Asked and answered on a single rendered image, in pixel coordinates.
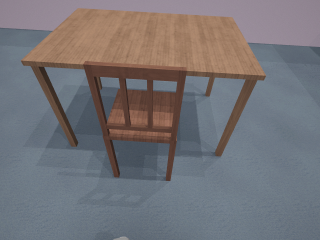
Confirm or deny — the chair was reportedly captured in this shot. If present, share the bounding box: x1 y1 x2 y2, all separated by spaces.
83 61 187 181

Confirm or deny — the table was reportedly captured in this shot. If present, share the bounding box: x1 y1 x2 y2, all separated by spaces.
21 8 266 157

